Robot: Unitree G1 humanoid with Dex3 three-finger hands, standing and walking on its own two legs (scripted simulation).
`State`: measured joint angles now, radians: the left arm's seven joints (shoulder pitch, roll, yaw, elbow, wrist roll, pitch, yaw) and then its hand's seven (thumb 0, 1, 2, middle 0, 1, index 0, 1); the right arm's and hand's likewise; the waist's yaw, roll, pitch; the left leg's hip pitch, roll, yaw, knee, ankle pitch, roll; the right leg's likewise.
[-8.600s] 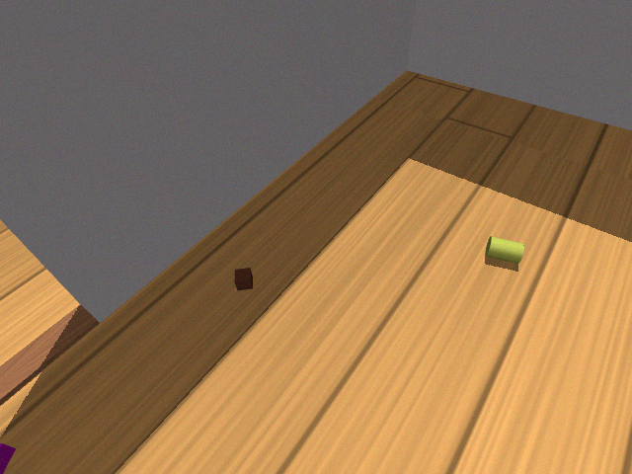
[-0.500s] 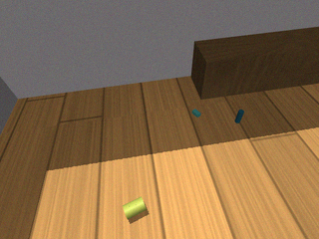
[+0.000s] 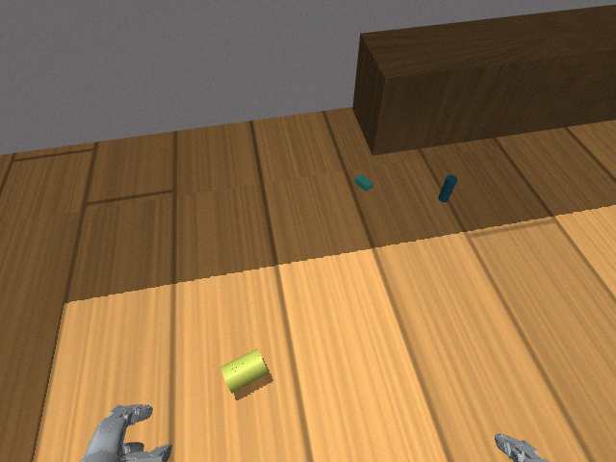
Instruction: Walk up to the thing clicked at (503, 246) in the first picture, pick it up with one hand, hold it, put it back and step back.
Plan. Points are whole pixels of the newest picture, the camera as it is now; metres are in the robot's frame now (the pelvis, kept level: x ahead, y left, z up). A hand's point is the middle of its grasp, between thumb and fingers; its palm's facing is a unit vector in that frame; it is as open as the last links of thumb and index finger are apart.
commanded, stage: rise first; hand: left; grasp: from above
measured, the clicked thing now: (244, 370) +0.44 +0.22 -0.72
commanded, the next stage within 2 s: none
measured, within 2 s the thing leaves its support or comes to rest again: neither
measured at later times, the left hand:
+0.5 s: hand out of the picture +0.13 +0.27 -0.21, palm faces -0.14 -0.86 -0.49, open 14.2 cm
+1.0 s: hand (173, 452) +0.19 +0.29 -0.35, palm faces -0.38 -0.54 -0.75, open 14.1 cm
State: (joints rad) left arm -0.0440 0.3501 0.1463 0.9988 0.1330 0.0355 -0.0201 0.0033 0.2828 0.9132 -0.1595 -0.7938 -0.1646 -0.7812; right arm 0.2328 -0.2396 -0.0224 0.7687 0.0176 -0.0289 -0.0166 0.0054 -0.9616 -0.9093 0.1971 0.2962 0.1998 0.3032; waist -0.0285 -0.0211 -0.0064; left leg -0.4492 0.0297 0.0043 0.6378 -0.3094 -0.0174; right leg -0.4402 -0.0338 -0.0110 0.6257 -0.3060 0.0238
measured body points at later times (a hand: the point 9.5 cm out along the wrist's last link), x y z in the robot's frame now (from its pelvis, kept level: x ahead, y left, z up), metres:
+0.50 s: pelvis +0.00 +0.01 -0.07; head +0.09 +0.02 +0.37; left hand +0.14 +0.31 -0.18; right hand +0.17 -0.24 -0.16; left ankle +0.00 +0.13 -0.72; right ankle +0.00 -0.14 -0.72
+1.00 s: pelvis -0.05 +0.00 -0.20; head +0.12 +0.01 +0.21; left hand +0.21 +0.31 -0.31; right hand +0.15 -0.26 -0.31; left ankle +0.00 +0.13 -0.72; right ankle +0.00 -0.14 -0.72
